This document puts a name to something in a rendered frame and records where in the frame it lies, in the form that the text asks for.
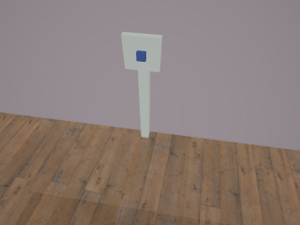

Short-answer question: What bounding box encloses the panel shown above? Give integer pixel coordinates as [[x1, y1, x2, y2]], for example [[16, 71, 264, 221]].
[[121, 32, 162, 138]]

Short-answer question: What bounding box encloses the button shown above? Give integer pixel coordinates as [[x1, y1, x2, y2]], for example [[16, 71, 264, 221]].
[[136, 51, 146, 62]]

